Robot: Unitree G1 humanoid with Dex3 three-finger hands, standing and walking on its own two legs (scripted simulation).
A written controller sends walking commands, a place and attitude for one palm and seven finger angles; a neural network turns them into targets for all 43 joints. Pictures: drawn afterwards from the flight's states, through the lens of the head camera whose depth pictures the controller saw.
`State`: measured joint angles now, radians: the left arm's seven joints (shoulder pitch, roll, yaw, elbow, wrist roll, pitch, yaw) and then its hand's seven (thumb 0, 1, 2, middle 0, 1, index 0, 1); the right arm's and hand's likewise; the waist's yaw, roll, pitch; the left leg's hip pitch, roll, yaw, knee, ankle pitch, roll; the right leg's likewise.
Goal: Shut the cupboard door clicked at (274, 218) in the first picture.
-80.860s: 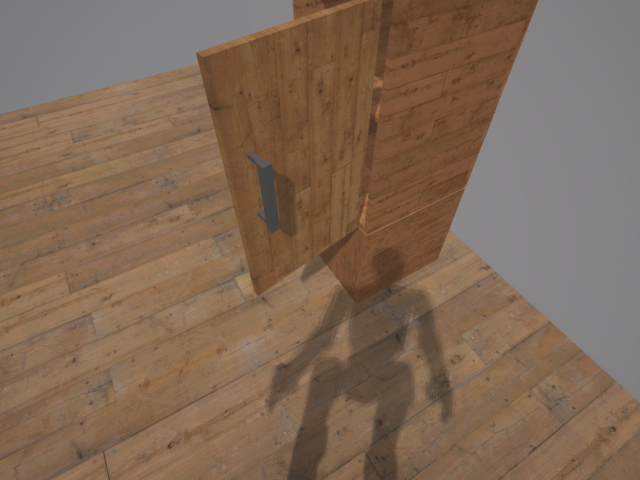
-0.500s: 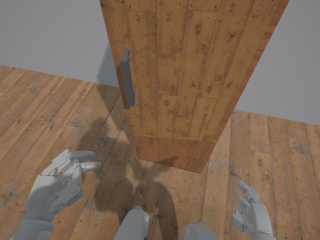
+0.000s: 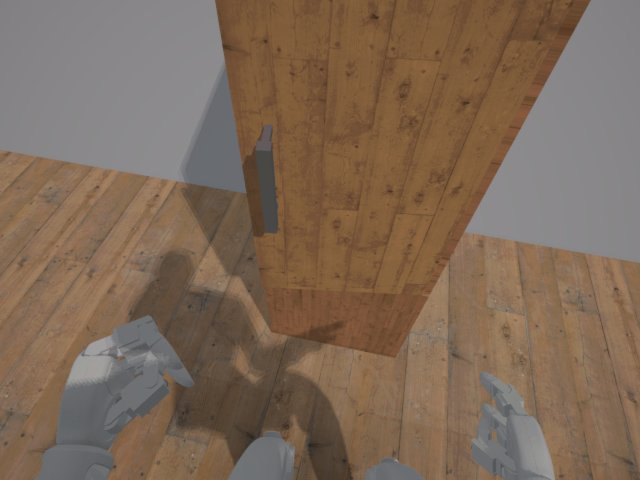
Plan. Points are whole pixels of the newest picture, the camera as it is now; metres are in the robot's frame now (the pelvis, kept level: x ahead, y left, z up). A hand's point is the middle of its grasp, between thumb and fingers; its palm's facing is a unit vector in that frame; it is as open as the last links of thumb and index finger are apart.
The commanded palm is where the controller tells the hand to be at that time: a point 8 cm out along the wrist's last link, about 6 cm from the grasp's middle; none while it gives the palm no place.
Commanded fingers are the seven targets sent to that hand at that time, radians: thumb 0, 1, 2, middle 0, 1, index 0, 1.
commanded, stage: raise the hand and make a fist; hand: left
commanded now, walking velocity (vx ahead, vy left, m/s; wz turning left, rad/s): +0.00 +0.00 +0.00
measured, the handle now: (269, 182) +0.48 +0.11 +0.08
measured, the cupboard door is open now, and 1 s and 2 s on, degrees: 9 9 9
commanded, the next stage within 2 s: bring the fist close to the handle in 0.80 s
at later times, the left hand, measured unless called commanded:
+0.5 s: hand (162, 351) +0.23 +0.19 +0.08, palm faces +0.03 -1.00 -0.04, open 3.1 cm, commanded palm +0.21 +0.24 +0.08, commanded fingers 0.00 0.90 0.90 -1.30 -1.50 -1.30 -1.50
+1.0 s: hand (180, 352) +0.24 +0.17 +0.08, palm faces +0.03 -1.00 -0.02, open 3.1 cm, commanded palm +0.22 +0.21 +0.08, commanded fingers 0.00 0.90 0.90 -1.30 -1.50 -1.30 -1.50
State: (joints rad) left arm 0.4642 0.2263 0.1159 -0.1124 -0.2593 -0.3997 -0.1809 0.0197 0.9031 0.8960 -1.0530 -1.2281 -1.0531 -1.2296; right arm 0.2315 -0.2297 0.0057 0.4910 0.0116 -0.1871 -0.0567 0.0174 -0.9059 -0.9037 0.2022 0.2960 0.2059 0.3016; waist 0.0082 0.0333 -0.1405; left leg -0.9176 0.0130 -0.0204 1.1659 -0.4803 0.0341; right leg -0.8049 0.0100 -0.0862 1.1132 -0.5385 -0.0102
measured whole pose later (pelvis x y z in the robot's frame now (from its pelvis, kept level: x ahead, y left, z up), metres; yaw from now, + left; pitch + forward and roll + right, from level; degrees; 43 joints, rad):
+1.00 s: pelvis +0.01 -0.02 +0.01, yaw +0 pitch +12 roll -2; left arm 0.35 0.23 0.13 -0.02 -0.28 -0.35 -0.22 0.02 0.90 0.90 -1.30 -1.50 -1.30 -1.50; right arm 0.26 -0.24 0.03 0.50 0.02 -0.16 -0.05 0.02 -0.91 -0.90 0.20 0.30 0.21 0.30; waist 0.01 0.05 -0.14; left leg -0.83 0.02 -0.03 1.09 -0.46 0.01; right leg -0.73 0.02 -0.09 1.05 -0.53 -0.03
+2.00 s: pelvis +0.01 -0.02 +0.02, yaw -1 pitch +13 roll -1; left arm -0.31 0.11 0.03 0.54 -0.12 -0.36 0.06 0.02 0.90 0.90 -1.30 -1.50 -1.30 -1.50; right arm 0.26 -0.23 0.01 0.59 -0.01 -0.04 0.01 0.01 -0.91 -0.90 0.20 0.30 0.21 0.30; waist -0.04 0.03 -0.13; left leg -0.83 0.02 0.02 1.03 -0.43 0.01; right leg -0.76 0.02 -0.05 1.03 -0.50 -0.03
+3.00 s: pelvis +0.00 -0.02 +0.01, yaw -1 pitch +16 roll -1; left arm -0.69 0.22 0.13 0.99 -0.13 -0.46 -0.10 0.02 0.90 0.90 -1.35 -1.50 -1.30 -1.50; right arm 0.34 -0.25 -0.01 0.66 0.00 -0.01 0.01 0.01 -0.91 -0.90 0.20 0.30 0.21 0.30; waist -0.09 0.04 -0.13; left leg -0.93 0.02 0.00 1.06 -0.42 0.01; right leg -0.85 0.02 -0.06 1.06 -0.49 -0.03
